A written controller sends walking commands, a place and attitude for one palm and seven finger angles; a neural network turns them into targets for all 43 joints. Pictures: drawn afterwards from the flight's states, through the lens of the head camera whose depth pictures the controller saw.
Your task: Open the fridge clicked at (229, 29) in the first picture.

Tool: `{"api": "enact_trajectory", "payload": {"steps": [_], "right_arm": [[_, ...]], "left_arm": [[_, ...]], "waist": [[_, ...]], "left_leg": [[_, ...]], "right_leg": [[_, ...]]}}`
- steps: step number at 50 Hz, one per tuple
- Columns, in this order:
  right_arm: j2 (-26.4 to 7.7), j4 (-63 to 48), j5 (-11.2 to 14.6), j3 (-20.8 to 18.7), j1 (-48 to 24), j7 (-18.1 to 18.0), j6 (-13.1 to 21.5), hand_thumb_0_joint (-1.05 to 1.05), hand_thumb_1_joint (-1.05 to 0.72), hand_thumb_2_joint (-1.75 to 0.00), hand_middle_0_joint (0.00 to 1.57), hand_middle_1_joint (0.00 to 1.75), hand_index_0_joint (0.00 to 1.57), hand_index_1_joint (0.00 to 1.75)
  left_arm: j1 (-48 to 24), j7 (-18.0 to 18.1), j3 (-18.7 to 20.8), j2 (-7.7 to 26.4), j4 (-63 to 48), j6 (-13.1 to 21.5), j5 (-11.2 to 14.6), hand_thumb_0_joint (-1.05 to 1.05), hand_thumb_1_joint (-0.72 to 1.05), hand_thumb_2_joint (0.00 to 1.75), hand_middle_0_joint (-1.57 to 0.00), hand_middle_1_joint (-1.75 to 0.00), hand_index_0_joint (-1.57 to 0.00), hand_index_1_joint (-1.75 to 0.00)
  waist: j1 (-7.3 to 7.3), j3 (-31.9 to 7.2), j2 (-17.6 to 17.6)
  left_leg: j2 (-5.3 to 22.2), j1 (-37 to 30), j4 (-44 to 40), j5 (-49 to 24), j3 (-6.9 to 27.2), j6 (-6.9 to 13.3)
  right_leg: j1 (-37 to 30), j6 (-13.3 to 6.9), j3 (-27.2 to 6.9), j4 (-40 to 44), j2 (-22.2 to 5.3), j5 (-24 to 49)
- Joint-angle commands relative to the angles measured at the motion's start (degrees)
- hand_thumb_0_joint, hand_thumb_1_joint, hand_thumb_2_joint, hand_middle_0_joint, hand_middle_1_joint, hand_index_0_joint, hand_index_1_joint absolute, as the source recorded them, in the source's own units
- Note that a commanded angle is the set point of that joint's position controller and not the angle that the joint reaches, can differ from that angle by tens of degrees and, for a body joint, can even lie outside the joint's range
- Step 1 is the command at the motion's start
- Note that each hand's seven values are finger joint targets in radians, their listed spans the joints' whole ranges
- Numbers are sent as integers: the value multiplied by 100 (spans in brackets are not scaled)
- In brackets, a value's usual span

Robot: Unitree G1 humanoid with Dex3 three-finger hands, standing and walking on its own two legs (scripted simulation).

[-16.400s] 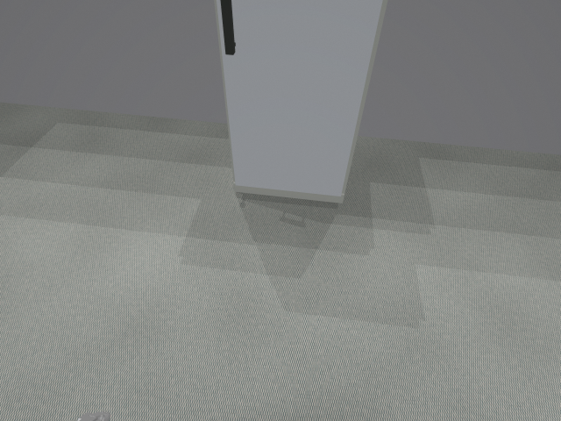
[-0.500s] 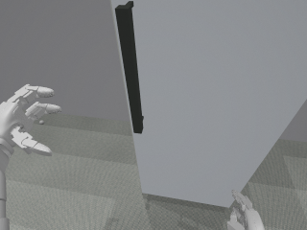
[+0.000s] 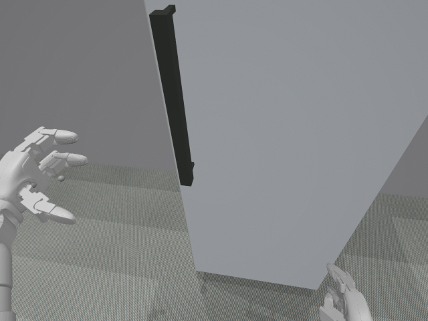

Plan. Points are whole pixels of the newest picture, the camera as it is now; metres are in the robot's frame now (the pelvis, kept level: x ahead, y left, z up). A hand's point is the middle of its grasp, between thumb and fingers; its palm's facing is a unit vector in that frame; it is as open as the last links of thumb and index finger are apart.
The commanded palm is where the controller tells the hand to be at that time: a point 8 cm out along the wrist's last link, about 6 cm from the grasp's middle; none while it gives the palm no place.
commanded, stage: move the hooked fingers beside the handle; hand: left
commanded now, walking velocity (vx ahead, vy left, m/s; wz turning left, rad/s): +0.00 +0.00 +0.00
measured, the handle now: (180, 111) +0.47 +0.11 +0.19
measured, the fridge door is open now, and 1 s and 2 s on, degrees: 0 0 0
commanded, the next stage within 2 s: none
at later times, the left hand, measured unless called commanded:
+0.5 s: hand (88, 165) +0.31 +0.25 +0.17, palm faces -0.01 -1.00 -0.06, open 14.0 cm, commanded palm +0.29 +0.29 +0.18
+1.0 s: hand (116, 150) +0.36 +0.22 +0.17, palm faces -0.04 -1.00 -0.03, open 14.0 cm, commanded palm +0.34 +0.27 +0.17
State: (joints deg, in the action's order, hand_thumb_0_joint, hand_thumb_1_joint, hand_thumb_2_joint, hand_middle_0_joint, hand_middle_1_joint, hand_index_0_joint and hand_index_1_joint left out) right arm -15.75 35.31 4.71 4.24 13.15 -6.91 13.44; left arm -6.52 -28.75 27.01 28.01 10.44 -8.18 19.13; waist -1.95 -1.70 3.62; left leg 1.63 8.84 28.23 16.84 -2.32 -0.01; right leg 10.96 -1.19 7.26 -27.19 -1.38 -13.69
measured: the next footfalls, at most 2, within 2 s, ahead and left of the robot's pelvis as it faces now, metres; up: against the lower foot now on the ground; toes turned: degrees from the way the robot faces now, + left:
none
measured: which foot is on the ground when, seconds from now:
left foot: down 0.00-1.00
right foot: down 0.00-1.00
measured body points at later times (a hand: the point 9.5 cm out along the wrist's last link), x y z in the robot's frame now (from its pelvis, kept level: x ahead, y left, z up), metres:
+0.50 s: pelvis -0.01 +0.01 +0.00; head -0.03 -0.01 +0.45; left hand +0.31 +0.30 +0.18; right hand +0.16 -0.23 -0.07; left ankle -0.02 +0.12 -0.74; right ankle +0.01 -0.10 -0.74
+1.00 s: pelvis +0.00 +0.01 +0.00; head -0.01 -0.01 +0.45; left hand +0.36 +0.27 +0.17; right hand +0.16 -0.23 -0.08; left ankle -0.02 +0.12 -0.74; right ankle +0.01 -0.10 -0.74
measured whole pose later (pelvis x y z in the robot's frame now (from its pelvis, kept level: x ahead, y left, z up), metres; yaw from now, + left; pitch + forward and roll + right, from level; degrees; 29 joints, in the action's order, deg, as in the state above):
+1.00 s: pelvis +0.00 +0.01 +0.00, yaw -1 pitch -1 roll +0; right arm -14.9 36.6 4.5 3.8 13.9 -6.9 10.5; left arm -21.2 -19.2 17.7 21.9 20.5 -7.3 14.6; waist -0.1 -1.7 2.5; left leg 0.8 10.4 27.5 16.6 -3.5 0.7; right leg 13.4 -0.5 5.9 -27.4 -2.1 -13.4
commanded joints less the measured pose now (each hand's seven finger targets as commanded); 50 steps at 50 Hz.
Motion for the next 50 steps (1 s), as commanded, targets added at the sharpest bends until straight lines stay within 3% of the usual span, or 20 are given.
{"api": "enact_trajectory", "payload": {"steps": [1,3,7,10,11,16,20,22,26,27,28,35,37,40,42,44,47,50], "right_arm": [[-668,-938,31,-252,-716,-10,330,0,-90,-90,20,30,20,30],[-682,-918,40,-252,-707,-35,341,0,-90,-90,20,30,20,30],[-646,-911,44,-237,-708,-80,366,0,-90,-90,20,30,20,30],[-657,-863,21,-251,-674,-85,372,0,-90,-90,20,30,20,30],[-646,-882,19,-230,-703,-83,372,0,-90,-90,20,30,20,30],[-625,-882,15,-245,-693,-55,365,0,-90,-90,20,30,20,30],[-652,-861,-3,-260,-659,-27,302,0,-90,-90,20,30,20,30],[-633,-870,12,-251,-689,-28,279,0,-90,-90,20,30,20,30],[-617,-862,21,-256,-645,-47,262,0,-90,-90,20,30,20,30],[-638,-844,20,-270,-620,-61,262,0,-90,-90,20,30,20,30],[-632,-840,12,-264,-626,-67,268,0,-90,-90,20,30,20,30],[-633,-802,11,-291,-556,-58,197,0,-90,-90,20,30,20,30],[-630,-796,2,-296,-553,-50,170,0,-90,-90,20,30,20,30],[-645,-751,5,-293,-509,-43,89,0,-90,-90,20,30,20,30],[-633,-792,8,-309,-529,-35,70,0,-90,-90,20,30,20,30],[-594,-805,8,-293,-529,-32,51,0,-90,-90,20,30,20,30],[-618,-750,5,-313,-465,-34,4,0,-90,-90,20,30,20,30],[-668,-682,-1,-308,-399,-43,-93,0,-90,-90,20,30,20,30]], "left_arm": [[-1616,34,654,1722,-986,366,169,0,-50,30,-30,-120,-30,-120],[-1987,52,536,1700,-932,380,119,0,-50,30,-30,-120,-30,-120],[-2474,105,139,1443,-1034,472,54,0,-50,30,-30,-120,-30,-120],[-2346,190,255,1554,-934,531,15,0,-50,30,-30,-120,-30,-120],[-2480,203,125,1414,-955,528,-12,0,-50,30,-30,-120,-30,-120],[-2427,403,46,1233,-927,486,-54,0,-50,30,-30,-120,-30,-120],[-2376,570,235,1419,-696,404,-132,0,-50,30,-30,-120,-30,-120],[-2693,594,134,1334,-708,398,-161,0,-50,30,-30,-120,-30,-120],[-2988,601,-135,1103,-690,471,-170,0,-50,30,-30,-120,-30,-120],[-3059,618,-89,1179,-664,494,-173,0,-50,30,-30,-120,-30,-120],[-3120,614,-163,1096,-670,512,-182,0,-50,30,-30,-120,-30,-120],[-3240,722,-385,903,-585,498,-247,0,-50,30,-30,-120,-30,-120],[-3273,787,-285,952,-553,474,-246,0,-50,30,-30,-120,-30,-120],[-3381,875,-327,956,-329,451,-302,0,-50,30,-30,-120,-30,-120],[-3501,916,-305,970,-446,475,-317,0,-50,30,-30,-120,-30,-120],[-3637,943,-508,768,-496,496,-350,0,-50,30,-30,-120,-30,-120],[-3643,996,-496,756,-249,477,-348,0,-50,30,-30,-120,-30,-120],[-3779,1032,-461,894,166,426,-406,0,-50,30,-30,-120,-30,-120]], "waist": [[-12,-715,-80],[45,-666,128],[137,-764,147],[53,-817,48],[74,-857,250],[23,-947,44],[-40,-865,-150],[29,-900,41],[125,-933,17],[122,-1000,-36],[129,-1021,117],[120,-1108,-66],[102,-1209,5],[134,-1015,-223],[124,-1244,-101],[162,-1258,177],[187,-1226,-211],[200,-1029,-318]], "left_leg": [[-178,63,-366,-1096,252,195],[-179,46,-382,-965,279,173],[-171,-66,-393,-819,298,191],[-145,-38,-405,-909,316,185],[-165,-60,-432,-909,316,177],[-137,-57,-478,-1035,319,163],[-111,96,-496,-1053,312,151],[-123,59,-488,-1080,279,148],[-109,-37,-468,-1027,275,165],[-106,-48,-463,-1012,291,162],[-115,-91,-460,-1052,288,158],[-91,-129,-443,-1281,312,153],[-106,-135,-438,-1437,294,147],[-87,5,-467,-1325,287,145],[-101,-94,-452,-1413,258,151],[-99,-204,-436,-1503,263,126],[-83,-145,-435,-1523,265,147],[-87,64,-448,-1293,245,165]], "right_leg": [[-244,74,-424,394,9,956],[-122,61,-395,395,12,775],[-31,53,-403,411,17,584],[-130,27,-396,405,7,618],[-105,12,-384,366,3,651],[-171,6,-337,313,4,781],[-236,1,-340,310,-7,763],[-200,6,-360,292,-14,857],[-106,7,-374,317,0,804],[-120,10,-372,300,4,798],[-95,-4,-376,278,-3,850],[-139,-24,-365,248,-1,1056],[-228,-28,-372,211,-14,1270],[-187,-19,-362,252,-5,1136],[-270,-18,-393,219,-15,1265],[-178,-39,-388,197,-18,1310],[-215,-22,-378,211,3,1399],[-179,-16,-418,264,-14,1203]]}}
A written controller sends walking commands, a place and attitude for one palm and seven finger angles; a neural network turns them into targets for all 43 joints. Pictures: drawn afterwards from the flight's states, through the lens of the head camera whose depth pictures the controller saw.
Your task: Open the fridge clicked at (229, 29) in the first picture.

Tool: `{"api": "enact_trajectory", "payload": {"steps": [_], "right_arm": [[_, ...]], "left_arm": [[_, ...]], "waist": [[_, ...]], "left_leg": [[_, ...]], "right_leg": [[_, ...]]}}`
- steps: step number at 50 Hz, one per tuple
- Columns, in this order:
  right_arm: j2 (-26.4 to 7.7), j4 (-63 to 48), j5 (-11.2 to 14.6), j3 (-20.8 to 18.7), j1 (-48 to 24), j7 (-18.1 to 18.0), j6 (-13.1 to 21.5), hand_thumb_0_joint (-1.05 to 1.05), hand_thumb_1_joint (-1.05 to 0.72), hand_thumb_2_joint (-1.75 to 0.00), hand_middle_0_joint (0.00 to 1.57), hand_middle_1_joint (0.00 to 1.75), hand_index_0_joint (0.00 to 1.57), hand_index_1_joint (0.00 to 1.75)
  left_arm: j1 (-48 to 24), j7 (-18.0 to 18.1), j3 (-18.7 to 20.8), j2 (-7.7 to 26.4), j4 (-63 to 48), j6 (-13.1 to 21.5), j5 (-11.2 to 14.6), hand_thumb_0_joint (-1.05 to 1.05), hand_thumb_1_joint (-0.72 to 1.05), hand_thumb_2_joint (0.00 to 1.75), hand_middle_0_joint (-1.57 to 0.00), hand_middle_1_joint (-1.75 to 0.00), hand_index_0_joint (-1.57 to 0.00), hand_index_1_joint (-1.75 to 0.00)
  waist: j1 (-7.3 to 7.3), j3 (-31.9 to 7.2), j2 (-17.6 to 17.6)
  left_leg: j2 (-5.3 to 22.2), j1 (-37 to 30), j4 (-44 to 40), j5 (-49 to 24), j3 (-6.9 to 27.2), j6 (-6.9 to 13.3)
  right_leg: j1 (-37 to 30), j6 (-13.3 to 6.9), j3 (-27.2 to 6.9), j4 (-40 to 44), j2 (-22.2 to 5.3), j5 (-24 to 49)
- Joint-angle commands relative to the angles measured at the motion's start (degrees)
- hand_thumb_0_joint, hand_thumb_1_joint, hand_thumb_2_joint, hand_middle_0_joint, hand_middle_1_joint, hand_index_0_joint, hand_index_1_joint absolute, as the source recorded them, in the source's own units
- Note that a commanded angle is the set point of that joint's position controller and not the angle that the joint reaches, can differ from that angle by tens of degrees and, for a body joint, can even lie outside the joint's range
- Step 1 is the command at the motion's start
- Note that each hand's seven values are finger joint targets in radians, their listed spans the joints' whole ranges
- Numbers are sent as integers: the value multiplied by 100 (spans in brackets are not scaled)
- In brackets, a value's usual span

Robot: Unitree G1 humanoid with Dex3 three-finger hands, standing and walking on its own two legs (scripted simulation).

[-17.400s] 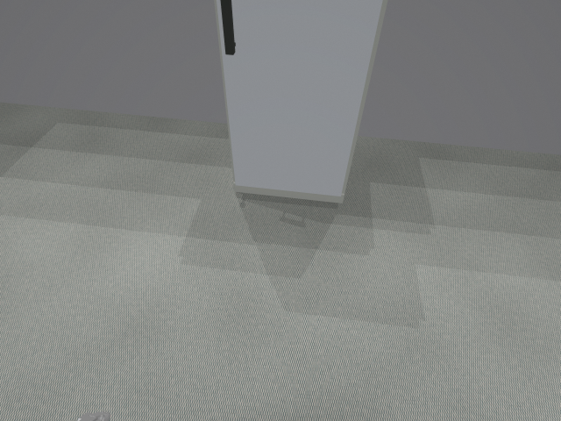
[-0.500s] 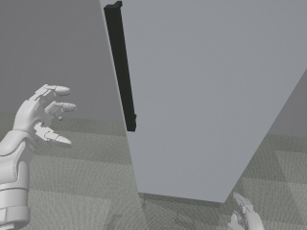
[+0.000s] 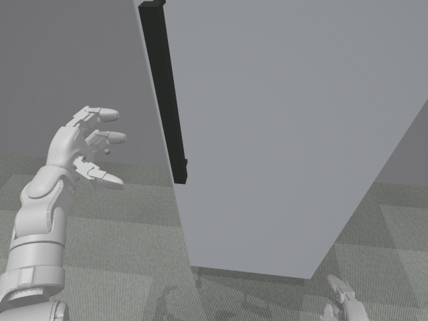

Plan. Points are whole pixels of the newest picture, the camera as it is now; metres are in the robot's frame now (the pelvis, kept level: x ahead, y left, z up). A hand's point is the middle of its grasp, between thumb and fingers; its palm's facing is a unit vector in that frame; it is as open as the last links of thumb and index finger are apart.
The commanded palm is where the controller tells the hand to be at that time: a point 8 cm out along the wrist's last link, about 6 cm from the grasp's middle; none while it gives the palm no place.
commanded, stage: move the hooked fingers beside the handle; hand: left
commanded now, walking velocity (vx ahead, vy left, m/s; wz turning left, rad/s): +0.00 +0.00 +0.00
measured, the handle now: (172, 108) +0.46 +0.11 +0.18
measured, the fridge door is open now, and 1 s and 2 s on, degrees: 0 0 0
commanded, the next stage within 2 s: feel for the door with the fingertips in 1.42 s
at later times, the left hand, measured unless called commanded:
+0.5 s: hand (137, 135) +0.41 +0.17 +0.16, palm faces -0.05 -1.00 -0.02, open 14.0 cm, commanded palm +0.39 +0.23 +0.17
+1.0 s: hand (136, 134) +0.41 +0.18 +0.16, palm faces -0.03 -1.00 -0.02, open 14.0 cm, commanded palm +0.38 +0.22 +0.16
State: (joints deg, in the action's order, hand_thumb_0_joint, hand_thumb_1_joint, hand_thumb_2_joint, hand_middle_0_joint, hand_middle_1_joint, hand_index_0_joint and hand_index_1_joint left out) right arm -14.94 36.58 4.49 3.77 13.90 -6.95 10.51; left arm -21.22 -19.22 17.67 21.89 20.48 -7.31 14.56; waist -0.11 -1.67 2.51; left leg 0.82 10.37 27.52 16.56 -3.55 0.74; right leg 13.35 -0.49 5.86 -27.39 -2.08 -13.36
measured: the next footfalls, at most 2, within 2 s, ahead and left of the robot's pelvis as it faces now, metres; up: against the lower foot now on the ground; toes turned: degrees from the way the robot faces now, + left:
none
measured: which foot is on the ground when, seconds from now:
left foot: down 0.00-1.00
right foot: down 0.00-1.00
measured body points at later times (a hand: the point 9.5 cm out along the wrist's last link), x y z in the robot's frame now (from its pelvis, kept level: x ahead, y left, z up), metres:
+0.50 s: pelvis +0.01 +0.00 +0.00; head +0.01 -0.02 +0.45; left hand +0.40 +0.23 +0.16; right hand +0.13 -0.26 -0.10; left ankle -0.02 +0.11 -0.74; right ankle +0.01 -0.11 -0.74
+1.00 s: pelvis +0.01 -0.01 +0.00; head +0.01 -0.02 +0.45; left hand +0.40 +0.23 +0.17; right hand +0.12 -0.27 -0.11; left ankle -0.02 +0.11 -0.74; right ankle +0.01 -0.11 -0.74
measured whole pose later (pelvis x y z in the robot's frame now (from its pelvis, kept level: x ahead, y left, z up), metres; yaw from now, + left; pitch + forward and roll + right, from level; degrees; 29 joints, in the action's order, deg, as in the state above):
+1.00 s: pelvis +0.01 -0.01 +0.00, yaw -1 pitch +1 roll +0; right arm -15.5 38.0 4.3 2.0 17.1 -6.2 4.9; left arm -31.2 -14.3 15.4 20.3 34.0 -1.4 12.2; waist 1.7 -1.7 2.3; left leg 1.5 11.4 27.0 16.7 -4.1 0.3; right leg 14.7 -0.9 5.2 -27.0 -1.2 -13.4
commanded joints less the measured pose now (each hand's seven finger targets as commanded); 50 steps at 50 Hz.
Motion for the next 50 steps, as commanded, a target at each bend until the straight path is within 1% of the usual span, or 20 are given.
{"api": "enact_trajectory", "payload": {"steps": [1,4,7,9,10,14,15,19,20,22,25,28,30,33,36,39,42,45,48,50], "right_arm": [[-743,-825,30,-269,-469,-43,171,0,-90,-90,20,30,20,30],[-705,-840,22,-267,-454,-45,148,0,-90,-90,20,30,20,30],[-721,-772,16,-287,-374,-47,118,0,-90,-90,20,30,20,30],[-720,-750,4,-292,-342,-31,103,0,-90,-90,20,30,20,30],[-735,-762,6,-304,-345,-19,72,0,-90,-90,20,30,20,30],[-738,-736,11,-321,-268,14,-8,0,-90,-90,20,30,20,30],[-761,-712,9,-328,-242,21,-48,0,-90,-90,20,30,20,30],[-735,-696,-3,-338,-189,31,-107,0,-90,-90,20,30,20,30],[-747,-689,-16,-354,-168,33,-121,0,-90,-90,20,30,20,30],[-723,-684,-26,-359,-147,44,-127,0,-90,-90,20,30,20,30],[-753,-589,-32,-360,-57,48,-186,0,-90,-90,20,30,20,30],[-738,-557,-25,-368,-21,65,-219,0,-90,-90,20,30,20,30],[-765,-516,-38,-385,44,73,-264,0,-90,-90,20,30,20,30],[-726,-604,-57,-398,18,105,-271,0,-90,-90,20,30,20,30],[-756,-626,-51,-402,23,116,-323,0,-90,-90,20,30,20,30],[-752,-681,-22,-388,-11,115,-345,0,-90,-90,20,30,20,30],[-763,-715,-13,-404,-10,83,-356,0,-90,-90,20,30,20,30],[-736,-735,0,-399,-53,58,-324,0,-90,-90,20,30,20,30],[-747,-675,9,-397,-55,40,-279,0,-90,-90,20,30,20,30],[-762,-646,20,-392,-95,33,-286,0,-90,-90,20,30,20,30]], "left_arm": [[-2447,93,440,1491,-829,343,27,0,-50,30,-30,-120,-30,-120],[-2875,133,251,1352,-929,450,-17,0,-50,30,-30,-120,-30,-120],[-3026,166,250,1344,-716,527,27,0,-50,30,-30,-120,-30,-120],[-3086,182,202,1280,-660,584,-5,0,-50,30,-30,-120,-30,-120],[-2873,211,283,1367,-570,579,-32,0,-50,30,-30,-120,-30,-120],[-2988,297,147,1176,-339,548,-51,0,-50,30,-30,-120,-30,-120],[-2987,327,144,1215,-244,548,-85,0,-50,30,-30,-120,-30,-120],[-3479,465,73,1148,-283,645,-139,0,-50,30,-30,-120,-30,-120],[-3558,497,48,1156,-357,705,-161,0,-50,30,-30,-120,-30,-120],[-3603,537,61,1108,-385,767,-169,0,-50,30,-30,-120,-30,-120],[-3660,589,-22,1044,-42,793,-212,0,-50,30,-30,-120,-30,-120],[-3874,645,-167,845,179,783,-242,0,-50,30,-30,-120,-30,-120],[-3891,703,-8,1056,397,813,-299,0,-50,30,-30,-120,-30,-120],[-3796,743,100,1072,197,954,-294,0,-50,30,-30,-120,-30,-120],[-3489,714,295,1242,335,1003,-264,0,-50,30,-30,-120,-30,-120],[-3473,643,175,1176,359,984,-276,0,-50,30,-30,-120,-30,-120],[-3576,577,311,1387,160,1005,-248,0,-50,30,-30,-120,-30,-120],[-3748,502,-6,1072,-137,1058,-214,0,-50,30,-30,-120,-30,-120],[-3672,454,-38,956,-67,990,-92,0,-50,30,-30,-120,-30,-120],[-3600,455,-138,883,33,928,-124,0,-50,30,-30,-120,-30,-120]], "waist": [[46,-1109,-163],[94,-1332,178],[133,-1443,-120],[114,-1482,86],[41,-1492,-26],[89,-1405,-45],[79,-1362,-237],[151,-1417,-21],[148,-1539,-134],[135,-1728,-6],[171,-1581,-234],[229,-1493,-126],[188,-1499,-223],[104,-1832,-104],[54,-1726,-374],[97,-1508,-303],[109,-1661,-160],[183,-1673,61],[227,-1580,-181],[209,-1404,-68]], "left_leg": [[-10,-105,-386,-1267,369,90],[-22,-309,-326,-1440,375,77],[-4,-314,-297,-1473,379,99],[-10,-350,-300,-1613,391,74],[6,-300,-285,-1667,374,87],[4,-217,-311,-1677,360,73],[21,-170,-304,-1697,356,90],[10,-229,-312,-1616,365,79],[26,-286,-290,-1758,364,94],[20,-380,-284,-1884,355,83],[23,-252,-281,-1843,341,97],[6,-223,-282,-1713,320,93],[22,-166,-273,-1708,325,98],[5,-253,-252,-1927,292,100],[11,-65,-286,-1857,231,123],[2,41,-324,-1649,209,130],[-15,-63,-316,-1632,184,149],[3,-274,-288,-1804,228,139],[-7,-274,-310,-1614,253,143],[-11,-241,-321,-1529,251,137]], "right_leg": [[-414,-85,-277,272,55,1168],[-391,-118,-290,220,49,1300],[-457,-98,-305,230,68,1406],[-454,-128,-289,182,58,1513],[-525,-125,-310,186,54,1561],[-466,-119,-287,157,50,1617],[-504,-117,-286,171,53,1638],[-413,-125,-303,163,61,1532],[-505,-125,-301,147,63,1639],[-581,-132,-324,117,66,1774],[-569,-127,-311,130,70,1783],[-407,-120,-316,129,71,1714],[-450,-129,-315,136,73,1683],[-668,-134,-363,64,67,1960],[-830,-112,-379,86,69,2063],[-733,-106,-390,112,66,1929],[-804,-97,-429,149,68,1924],[-713,-128,-383,140,78,1965],[-597,-107,-371,216,105,1812],[-499,-118,-355,230,93,1680]]}}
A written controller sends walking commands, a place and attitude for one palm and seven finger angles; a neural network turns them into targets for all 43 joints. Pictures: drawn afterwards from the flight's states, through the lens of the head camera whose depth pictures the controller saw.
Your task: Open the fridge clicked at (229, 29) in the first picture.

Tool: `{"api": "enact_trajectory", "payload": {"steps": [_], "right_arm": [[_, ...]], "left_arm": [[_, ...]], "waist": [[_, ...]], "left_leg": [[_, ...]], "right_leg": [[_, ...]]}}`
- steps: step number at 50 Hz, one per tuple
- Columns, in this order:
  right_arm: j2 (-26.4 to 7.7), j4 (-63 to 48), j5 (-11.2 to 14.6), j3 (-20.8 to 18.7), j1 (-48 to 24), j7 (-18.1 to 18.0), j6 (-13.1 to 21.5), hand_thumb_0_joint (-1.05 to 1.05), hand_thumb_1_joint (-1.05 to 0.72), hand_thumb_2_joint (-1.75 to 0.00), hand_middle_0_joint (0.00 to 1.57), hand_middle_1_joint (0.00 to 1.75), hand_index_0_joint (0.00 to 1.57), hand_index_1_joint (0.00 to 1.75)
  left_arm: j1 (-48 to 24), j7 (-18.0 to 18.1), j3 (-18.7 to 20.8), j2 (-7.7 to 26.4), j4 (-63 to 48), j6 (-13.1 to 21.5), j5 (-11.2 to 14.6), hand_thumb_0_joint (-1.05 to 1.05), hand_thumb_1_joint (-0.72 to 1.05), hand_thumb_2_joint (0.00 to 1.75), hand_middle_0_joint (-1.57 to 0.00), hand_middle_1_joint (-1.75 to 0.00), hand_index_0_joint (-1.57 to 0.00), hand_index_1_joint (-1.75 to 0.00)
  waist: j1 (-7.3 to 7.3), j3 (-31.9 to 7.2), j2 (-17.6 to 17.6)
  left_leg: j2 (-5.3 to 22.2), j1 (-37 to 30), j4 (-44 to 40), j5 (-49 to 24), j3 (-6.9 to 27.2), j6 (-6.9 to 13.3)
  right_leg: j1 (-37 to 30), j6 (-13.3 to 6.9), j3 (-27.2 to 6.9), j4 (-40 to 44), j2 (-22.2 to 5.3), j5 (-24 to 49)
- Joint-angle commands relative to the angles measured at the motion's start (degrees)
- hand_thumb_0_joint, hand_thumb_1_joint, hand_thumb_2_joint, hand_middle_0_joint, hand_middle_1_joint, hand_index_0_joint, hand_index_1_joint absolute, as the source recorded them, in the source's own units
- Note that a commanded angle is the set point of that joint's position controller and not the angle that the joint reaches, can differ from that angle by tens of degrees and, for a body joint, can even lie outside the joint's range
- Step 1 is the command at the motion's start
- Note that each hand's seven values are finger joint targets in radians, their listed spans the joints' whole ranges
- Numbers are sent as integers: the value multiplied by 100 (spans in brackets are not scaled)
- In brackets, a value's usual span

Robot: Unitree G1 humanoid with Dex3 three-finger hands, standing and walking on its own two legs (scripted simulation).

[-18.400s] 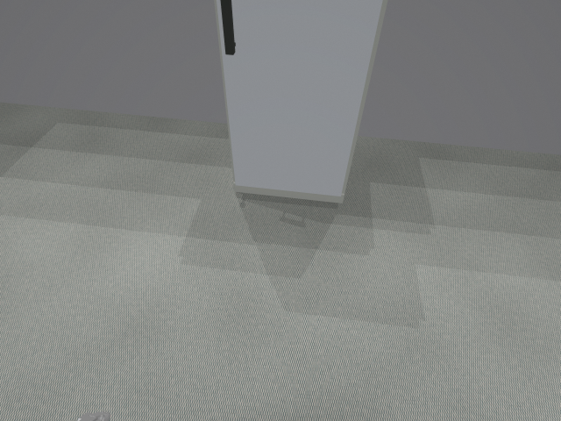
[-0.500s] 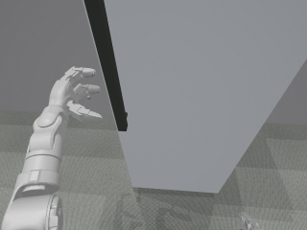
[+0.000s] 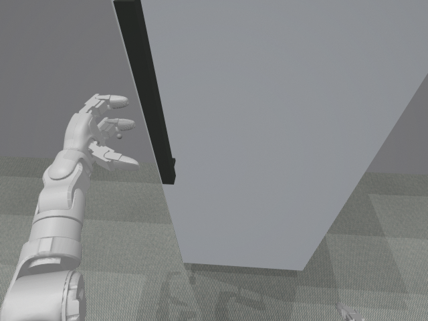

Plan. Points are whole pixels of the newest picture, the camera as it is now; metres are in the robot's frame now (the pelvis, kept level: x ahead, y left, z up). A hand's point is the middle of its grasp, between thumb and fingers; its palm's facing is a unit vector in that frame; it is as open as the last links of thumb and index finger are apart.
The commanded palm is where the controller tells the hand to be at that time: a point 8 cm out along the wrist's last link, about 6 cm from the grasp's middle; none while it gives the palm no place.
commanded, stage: move the hooked fingers beside the handle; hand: left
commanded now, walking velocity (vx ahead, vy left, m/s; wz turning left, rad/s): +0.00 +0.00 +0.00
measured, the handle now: (157, 107) +0.46 +0.12 +0.18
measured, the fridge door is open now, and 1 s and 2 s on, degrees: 0 0 0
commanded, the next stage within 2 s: feel for the door with the fingertips in 0.42 s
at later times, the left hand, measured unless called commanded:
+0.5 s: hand (121, 135) +0.40 +0.18 +0.16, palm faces -0.02 -1.00 -0.02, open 14.0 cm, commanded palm +0.38 +0.23 +0.16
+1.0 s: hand (145, 135) +0.40 +0.14 +0.16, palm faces -0.03 -1.00 -0.01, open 14.0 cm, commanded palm +0.38 +0.20 +0.16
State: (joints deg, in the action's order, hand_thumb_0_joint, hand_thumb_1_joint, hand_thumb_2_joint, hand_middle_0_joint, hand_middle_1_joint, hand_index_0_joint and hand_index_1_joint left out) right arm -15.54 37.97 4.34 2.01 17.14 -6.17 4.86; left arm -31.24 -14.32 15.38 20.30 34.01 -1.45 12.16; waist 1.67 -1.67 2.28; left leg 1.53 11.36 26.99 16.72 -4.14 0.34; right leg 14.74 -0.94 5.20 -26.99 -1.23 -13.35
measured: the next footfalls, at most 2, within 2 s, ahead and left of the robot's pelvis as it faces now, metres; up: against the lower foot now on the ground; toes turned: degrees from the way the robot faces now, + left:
none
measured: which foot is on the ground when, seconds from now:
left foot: down 0.00-1.00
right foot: down 0.00-1.00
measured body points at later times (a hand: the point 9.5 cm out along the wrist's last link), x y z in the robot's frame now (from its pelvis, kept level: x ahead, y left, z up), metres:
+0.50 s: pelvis -0.01 +0.00 +0.00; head -0.01 -0.01 +0.45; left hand +0.39 +0.24 +0.17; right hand +0.11 -0.25 -0.11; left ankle -0.03 +0.11 -0.74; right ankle +0.01 -0.11 -0.74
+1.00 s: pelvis +0.00 +0.00 +0.00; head -0.01 -0.01 +0.45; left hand +0.40 +0.20 +0.16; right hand +0.13 -0.24 -0.10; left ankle -0.03 +0.11 -0.74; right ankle +0.01 -0.11 -0.74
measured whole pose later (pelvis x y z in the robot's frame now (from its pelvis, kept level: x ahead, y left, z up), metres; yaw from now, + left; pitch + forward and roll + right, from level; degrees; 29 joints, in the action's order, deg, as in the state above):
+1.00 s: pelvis +0.00 +0.00 +0.00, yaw -1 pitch +1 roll +0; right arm -13.7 37.6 3.7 2.7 14.7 -4.9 3.9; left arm -32.7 -7.1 10.8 14.2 31.7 -3.4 10.0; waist 1.6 -1.7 1.9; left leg 1.4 10.8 26.5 16.3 -4.7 0.5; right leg 14.6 -0.8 4.5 -26.8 -1.3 -12.8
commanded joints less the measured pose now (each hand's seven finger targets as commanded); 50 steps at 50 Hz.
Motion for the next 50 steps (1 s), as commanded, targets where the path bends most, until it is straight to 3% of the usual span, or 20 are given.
{"api": "enact_trajectory", "payload": {"steps": [1,4,5,7,9,12,15,16,22,24,28,34,35,37,39,40,42,44,47,50], "right_arm": [[-694,-767,33,-198,-403,-37,287,0,-90,-90,20,30,20,30],[-674,-751,26,-193,-442,-19,289,0,-90,-90,20,30,20,30],[-681,-766,11,-211,-436,-9,285,0,-90,-90,20,30,20,30],[-672,-809,2,-200,-487,-1,267,0,-90,-90,20,30,20,30],[-668,-802,1,-169,-506,0,242,0,-90,-90,20,30,20,30],[-677,-816,2,-153,-521,-5,207,0,-90,-90,20,30,20,30],[-668,-866,8,-165,-517,-17,220,0,-90,-90,20,30,20,30],[-649,-860,13,-134,-521,-16,239,0,-90,-90,20,30,20,30],[-703,-758,10,-171,-394,-29,271,0,-90,-90,20,30,20,30],[-680,-744,28,-173,-404,-18,284,0,-90,-90,20,30,20,30],[-662,-771,-2,-199,-385,18,316,0,-90,-90,20,30,20,30],[-616,-778,-31,-229,-399,97,311,0,-90,-90,20,30,20,30],[-646,-769,-33,-231,-416,102,275,0,-90,-90,20,30,20,30],[-606,-798,-28,-218,-463,113,239,0,-90,-90,20,30,20,30],[-574,-815,-21,-200,-513,124,233,0,-90,-90,20,30,20,30],[-598,-828,-34,-225,-511,116,219,0,-90,-90,20,30,20,30],[-577,-838,-32,-203,-548,103,184,0,-90,-90,20,30,20,30],[-531,-839,-26,-193,-575,105,192,0,-90,-90,20,30,20,30],[-572,-804,-50,-200,-530,84,150,0,-90,-90,20,30,20,30],[-554,-813,-36,-188,-554,80,121,0,-90,-90,20,30,20,30]], "left_arm": [[-2718,-13,29,983,-1267,312,112,0,-50,30,-30,-120,-30,-120],[-2843,85,-71,859,-1311,288,79,0,-50,30,-30,-120,-30,-120],[-2805,119,-46,866,-1356,306,69,0,-50,30,-30,-120,-30,-120],[-2580,186,279,1173,-1370,317,58,0,-50,30,-30,-120,-30,-120],[-2539,231,381,1285,-1147,304,26,0,-50,30,-30,-120,-30,-120],[-2747,229,350,1377,-1081,363,-52,0,-50,30,-30,-120,-30,-120],[-2830,172,262,1312,-1140,447,-36,0,-50,30,-30,-120,-30,-120],[-2981,126,52,1068,-1129,453,4,0,-50,30,-30,-120,-30,-120],[-2948,66,193,1208,-863,442,45,0,-50,30,-30,-120,-30,-120],[-3049,61,-74,905,-814,413,42,0,-50,30,-30,-120,-30,-120],[-3064,161,-126,734,-1131,482,61,0,-50,30,-30,-120,-30,-120],[-2776,439,-92,607,-1444,462,-22,0,-50,30,-30,-120,-30,-120],[-2570,484,39,761,-1332,420,-44,0,-50,30,-30,-120,-30,-120],[-2588,565,40,740,-1480,374,-86,0,-50,30,-30,-120,-30,-120],[-2769,629,-243,425,-1593,322,-107,0,-50,30,-30,-120,-30,-120],[-2705,683,-95,569,-1621,318,-116,0,-50,30,-30,-120,-30,-120],[-2658,723,-17,646,-1625,264,-119,0,-50,30,-30,-120,-30,-120],[-2845,735,-329,296,-1731,245,-135,0,-50,30,-30,-120,-30,-120],[-2794,784,46,730,-1599,222,-156,0,-50,30,-30,-120,-30,-120],[-2858,738,-141,549,-1528,232,-166,0,-50,30,-30,-120,-30,-120]], "waist": [[60,-1351,-83],[65,-1385,-18],[25,-1484,-184],[-88,-1624,-158],[-93,-1415,-368],[-49,-1307,-140],[-41,-1469,-66],[44,-1441,-68],[31,-1463,-161],[99,-1360,-47],[42,-1679,-90],[-78,-1762,-165],[-136,-1646,-235],[-135,-1558,-195],[-66,-1462,-85],[-103,-1519,-315],[-105,-1529,-332],[-33,-1522,-145],[-82,-1592,-351],[-60,-1566,-153]], "left_leg": [[-93,-314,-300,-1444,350,168],[-95,-357,-283,-1441,383,146],[-79,-402,-271,-1525,390,160],[-95,-345,-281,-1596,366,153],[-93,-149,-331,-1380,362,149],[-92,-111,-354,-1224,327,161],[-75,-228,-314,-1318,346,158],[-84,-269,-311,-1279,357,163],[-84,-208,-296,-1283,388,142],[-83,-221,-286,-1190,383,138],[-79,-410,-259,-1498,430,128],[-58,-443,-268,-1834,399,111],[-56,-335,-280,-1785,372,120],[-62,-273,-339,-1672,335,115],[-67,-299,-350,-1570,333,113],[-55,-308,-336,-1616,340,134],[-66,-270,-369,-1529,285,143],[-69,-357,-339,-1561,275,135],[-79,-327,-333,-1616,283,151],[-93,-357,-309,-1629,277,145]], "right_leg": [[-568,-74,-271,203,16,1551],[-475,-87,-260,181,9,1482],[-549,-86,-248,169,9,1520],[-746,-88,-292,141,0,1650],[-722,-72,-289,168,-1,1489],[-656,-73,-340,214,-9,1329],[-674,-84,-330,184,-3,1360],[-602,-83,-328,198,6,1357],[-567,-84,-296,193,21,1354],[-379,-83,-286,200,23,1237],[-498,-99,-259,124,38,1435],[-677,-98,-245,73,38,1719],[-739,-92,-254,106,35,1699],[-754,-87,-268,132,37,1644],[-644,-88,-262,149,39,1560],[-743,-82,-258,155,39,1588],[-803,-65,-295,193,44,1588],[-703,-70,-294,179,45,1623],[-840,-67,-309,187,48,1724],[-804,-78,-308,186,32,1727]]}}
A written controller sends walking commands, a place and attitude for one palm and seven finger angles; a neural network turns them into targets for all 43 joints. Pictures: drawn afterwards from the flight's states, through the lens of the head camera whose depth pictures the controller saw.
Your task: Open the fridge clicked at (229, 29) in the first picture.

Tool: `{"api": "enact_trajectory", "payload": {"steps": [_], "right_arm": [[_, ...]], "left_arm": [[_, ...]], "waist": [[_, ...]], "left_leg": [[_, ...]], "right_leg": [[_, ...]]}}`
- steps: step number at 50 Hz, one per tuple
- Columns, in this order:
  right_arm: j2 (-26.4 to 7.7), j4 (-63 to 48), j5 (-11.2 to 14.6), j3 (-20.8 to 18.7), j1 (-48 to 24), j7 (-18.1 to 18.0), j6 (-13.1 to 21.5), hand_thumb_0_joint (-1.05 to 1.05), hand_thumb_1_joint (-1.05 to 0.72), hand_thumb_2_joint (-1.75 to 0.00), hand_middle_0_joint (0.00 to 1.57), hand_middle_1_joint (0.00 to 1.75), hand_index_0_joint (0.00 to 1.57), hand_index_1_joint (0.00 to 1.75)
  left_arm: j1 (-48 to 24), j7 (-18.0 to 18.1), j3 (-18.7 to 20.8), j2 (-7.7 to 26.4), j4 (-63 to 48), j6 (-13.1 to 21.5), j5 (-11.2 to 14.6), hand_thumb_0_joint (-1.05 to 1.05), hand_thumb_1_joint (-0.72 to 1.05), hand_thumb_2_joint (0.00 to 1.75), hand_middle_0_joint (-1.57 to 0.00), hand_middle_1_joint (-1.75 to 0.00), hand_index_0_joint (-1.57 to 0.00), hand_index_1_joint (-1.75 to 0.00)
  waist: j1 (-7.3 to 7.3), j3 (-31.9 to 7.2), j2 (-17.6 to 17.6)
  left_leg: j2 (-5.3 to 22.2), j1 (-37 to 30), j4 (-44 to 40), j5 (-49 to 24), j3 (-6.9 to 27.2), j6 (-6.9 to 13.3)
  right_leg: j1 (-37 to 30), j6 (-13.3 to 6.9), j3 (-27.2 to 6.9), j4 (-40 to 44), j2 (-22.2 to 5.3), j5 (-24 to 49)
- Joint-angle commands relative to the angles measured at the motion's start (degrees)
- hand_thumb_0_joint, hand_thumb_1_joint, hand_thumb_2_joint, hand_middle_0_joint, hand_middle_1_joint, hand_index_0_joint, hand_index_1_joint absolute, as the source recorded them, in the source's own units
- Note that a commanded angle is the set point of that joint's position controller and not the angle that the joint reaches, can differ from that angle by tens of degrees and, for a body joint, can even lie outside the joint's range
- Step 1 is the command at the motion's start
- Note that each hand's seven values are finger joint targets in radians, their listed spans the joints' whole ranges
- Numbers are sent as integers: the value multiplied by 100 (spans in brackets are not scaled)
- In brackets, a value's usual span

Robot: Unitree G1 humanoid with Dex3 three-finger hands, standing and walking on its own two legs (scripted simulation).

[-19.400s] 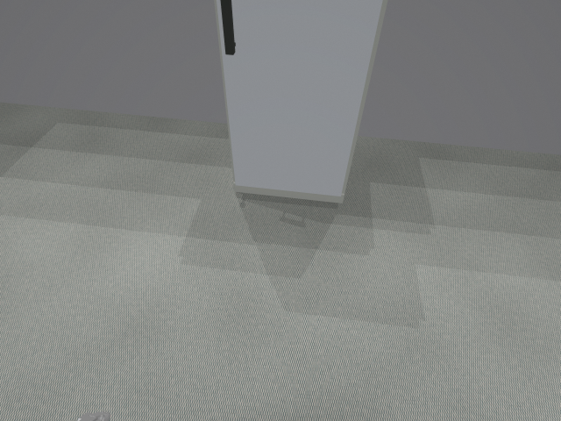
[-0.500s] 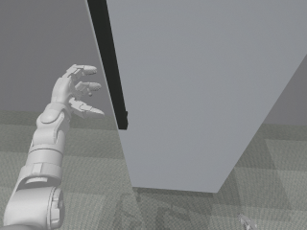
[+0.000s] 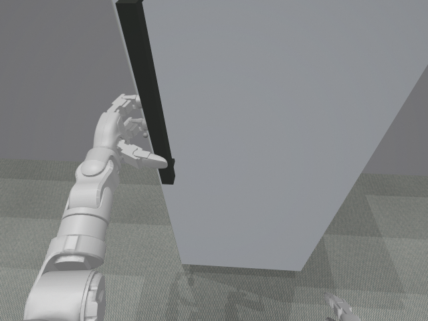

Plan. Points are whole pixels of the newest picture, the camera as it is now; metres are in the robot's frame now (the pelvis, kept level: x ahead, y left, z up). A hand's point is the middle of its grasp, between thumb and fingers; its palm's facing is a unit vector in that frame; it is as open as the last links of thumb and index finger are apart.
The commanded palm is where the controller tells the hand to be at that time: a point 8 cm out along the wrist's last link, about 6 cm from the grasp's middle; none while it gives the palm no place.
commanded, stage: feel for the door with the fingertips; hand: left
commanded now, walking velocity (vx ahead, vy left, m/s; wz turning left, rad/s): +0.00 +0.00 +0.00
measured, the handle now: (157, 108) +0.46 +0.13 +0.18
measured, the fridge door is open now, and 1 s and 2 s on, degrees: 0 0 0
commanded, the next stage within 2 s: slide the fingers in behind the handle in 0.38 s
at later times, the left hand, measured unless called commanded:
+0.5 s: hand (143, 129) +0.42 +0.15 +0.16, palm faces -0.03 -1.00 +0.00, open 13.7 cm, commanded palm +0.40 +0.20 +0.16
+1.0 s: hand (149, 132) +0.41 +0.14 +0.16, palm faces -0.03 -1.00 +0.00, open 14.0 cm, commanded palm +0.39 +0.19 +0.16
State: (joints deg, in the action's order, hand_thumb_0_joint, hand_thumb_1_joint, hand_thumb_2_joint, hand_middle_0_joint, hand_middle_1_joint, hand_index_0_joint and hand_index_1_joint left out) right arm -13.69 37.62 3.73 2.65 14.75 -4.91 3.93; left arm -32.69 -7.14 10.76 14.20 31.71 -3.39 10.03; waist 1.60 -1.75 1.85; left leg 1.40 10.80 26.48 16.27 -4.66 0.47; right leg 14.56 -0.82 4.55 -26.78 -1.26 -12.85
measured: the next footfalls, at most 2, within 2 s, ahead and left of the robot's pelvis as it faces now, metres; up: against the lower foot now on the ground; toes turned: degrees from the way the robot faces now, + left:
none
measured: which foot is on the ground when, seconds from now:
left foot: down 0.00-1.00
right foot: down 0.00-1.00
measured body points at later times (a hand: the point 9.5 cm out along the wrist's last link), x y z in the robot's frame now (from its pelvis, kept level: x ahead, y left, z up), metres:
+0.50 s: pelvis +0.00 +0.00 +0.00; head +0.00 -0.01 +0.45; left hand +0.42 +0.20 +0.17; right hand +0.10 -0.26 -0.11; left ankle -0.03 +0.11 -0.74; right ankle +0.01 -0.11 -0.74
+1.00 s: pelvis -0.01 +0.00 +0.00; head -0.01 -0.01 +0.45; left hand +0.41 +0.19 +0.16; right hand +0.11 -0.25 -0.11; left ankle -0.03 +0.11 -0.74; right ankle +0.01 -0.11 -0.74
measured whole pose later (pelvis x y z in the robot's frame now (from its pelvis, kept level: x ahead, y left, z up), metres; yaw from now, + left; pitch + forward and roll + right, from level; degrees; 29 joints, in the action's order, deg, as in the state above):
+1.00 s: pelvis -0.01 +0.00 +0.00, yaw +0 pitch +1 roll +0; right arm -13.9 38.3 3.7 2.4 16.3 -4.7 4.4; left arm -37.0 -6.7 10.8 14.3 38.7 0.5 9.6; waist 2.2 -1.7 1.5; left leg 1.4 12.2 26.8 15.8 -5.0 0.7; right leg 15.9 -0.7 4.0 -26.6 -1.2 -11.9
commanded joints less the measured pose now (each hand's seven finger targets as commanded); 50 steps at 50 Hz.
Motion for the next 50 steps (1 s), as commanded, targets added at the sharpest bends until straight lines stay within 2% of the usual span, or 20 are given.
{"api": "enact_trajectory", "payload": {"steps": [1,6,7,8,10,12,18,20,22,23,27,29,32,35,37,39,42,45,49,50], "right_arm": [[-732,-777,24,-249,-306,-43,210,0,-90,-90,20,30,20,30],[-764,-699,43,-245,-283,-66,182,0,-90,-90,20,30,20,30],[-786,-677,33,-249,-239,-74,179,0,-90,-90,20,30,20,30],[-781,-695,39,-251,-243,-77,181,0,-90,-90,20,30,20,30],[-788,-679,26,-258,-213,-79,184,0,-90,-90,20,30,20,30],[-770,-686,24,-267,-179,-68,203,0,-90,-90,20,30,20,30],[-803,-627,32,-280,-63,-45,202,0,-90,-90,20,30,20,30],[-856,-591,22,-302,-10,-57,199,0,-90,-90,20,30,20,30],[-831,-594,27,-304,3,-57,207,0,-90,-90,20,30,20,30],[-812,-585,31,-289,2,-51,222,0,-90,-90,20,30,20,30],[-848,-540,32,-298,79,-54,241,0,-90,-90,20,30,20,30],[-828,-561,34,-299,57,-34,281,0,-90,-90,20,30,20,30],[-842,-589,28,-301,73,-23,287,0,-90,-90,20,30,20,30],[-863,-621,30,-314,58,-14,281,0,-90,-90,20,30,20,30],[-831,-652,38,-309,9,-5,303,0,-90,-90,20,30,20,30],[-796,-663,38,-294,-34,8,320,0,-90,-90,20,30,20,30],[-825,-641,29,-292,-48,-16,293,0,-90,-90,20,30,20,30],[-796,-712,17,-295,-128,-12,296,0,-90,-90,20,30,20,30],[-764,-684,26,-275,-144,-6,286,0,-90,-90,20,30,20,30],[-789,-679,24,-282,-140,-19,255,0,-90,-90,20,30,20,30]], "left_arm": [[-2717,-1,226,1066,-1302,426,43,0,-50,30,-30,-120,-30,-120],[-3039,-64,184,1040,-820,396,104,0,-50,30,-30,-120,-30,-120],[-3148,-59,297,1206,-763,426,93,0,-50,30,-30,-120,-30,-120],[-3138,-81,223,1105,-684,446,103,0,-50,30,-30,-120,-30,-120],[-3395,-68,251,1203,-721,562,69,0,-50,30,-30,-120,-30,-120],[-3291,-80,323,1228,-631,640,80,0,-50,30,-30,-120,-30,-120],[-3459,-125,245,1175,-384,747,73,0,-50,30,-30,-120,-30,-120],[-3426,-106,494,1468,-159,760,70,0,-50,30,-30,-120,-30,-120],[-3543,-128,457,1454,-294,808,51,0,-50,30,-30,-120,-30,-120],[-3649,-158,268,1230,-284,809,75,0,-50,30,-30,-120,-30,-120],[-3611,-148,434,1424,8,869,74,0,-50,30,-30,-120,-30,-120],[-3625,-175,280,1219,-86,917,78,0,-50,30,-30,-120,-30,-120],[-3501,-178,313,1270,-166,963,69,0,-50,30,-30,-120,-30,-120],[-3308,-155,355,1292,-204,967,81,0,-50,30,-30,-120,-30,-120],[-3474,-141,224,1182,-521,982,47,0,-50,30,-30,-120,-30,-120],[-3263,-87,184,1012,-482,923,78,0,-50,30,-30,-120,-30,-120],[-3293,-3,349,1204,-427,822,77,0,-50,30,-30,-120,-30,-120],[-3211,64,339,1207,-726,835,9,0,-50,30,-30,-120,-30,-120],[-3218,67,190,1009,-683,755,17,0,-50,30,-30,-120,-30,-120],[-3230,73,241,1119,-636,734,-10,0,-50,30,-30,-120,-30,-120]], "waist": [[-13,-1579,-173],[84,-1293,-239],[77,-1340,-318],[90,-1397,-413],[79,-1523,-188],[49,-1681,-269],[101,-1556,-224],[64,-1499,-444],[75,-1654,-226],[136,-1634,-151],[113,-1515,-314],[116,-1551,-127],[59,-1636,-123],[29,-1568,-343],[50,-1629,-28],[15,-1536,-113],[19,-1438,-394],[-44,-1611,-179],[25,-1512,-269],[10,-1508,-218]], "left_leg": [[-73,-321,-259,-1651,336,135],[-94,-208,-248,-1221,351,147],[-95,-151,-256,-1192,363,146],[-98,-131,-237,-1175,342,161],[-110,-190,-210,-1252,348,156],[-110,-214,-181,-1406,346,161],[-98,-118,-196,-1366,330,150],[-101,19,-202,-1233,348,173],[-109,-60,-208,-1293,321,171],[-107,-108,-203,-1277,315,165],[-101,20,-234,-1065,348,167],[-97,-41,-237,-1095,337,153],[-87,-75,-258,-1192,365,140],[-71,-35,-292,-1107,364,152],[-70,-163,-295,-1197,360,133],[-61,-156,-300,-1167,378,123],[-64,-33,-342,-1002,363,147],[-70,-130,-334,-1130,336,145],[-64,-143,-326,-1160,321,137],[-72,-131,-325,-1180,331,135]], "right_leg": [[-795,-88,-234,159,46,1754],[-486,-68,-238,245,52,1339],[-530,-70,-249,235,52,1313],[-544,-57,-261,228,49,1314],[-588,-75,-264,189,30,1361],[-691,-78,-281,151,46,1556],[-585,-74,-265,151,57,1547],[-645,-61,-276,181,58,1411],[-676,-69,-307,170,57,1477],[-588,-68,-297,178,57,1470],[-517,-68,-287,215,80,1191],[-474,-83,-286,196,79,1214],[-554,-101,-268,165,88,1267],[-577,-86,-246,199,94,1161],[-519,-102,-260,181,96,1224],[-474,-103,-241,197,107,1177],[-516,-67,-259,256,109,1057],[-663,-81,-271,230,84,1146],[-581,-70,-265,245,102,1254],[-636,-80,-262,246,93,1241]]}}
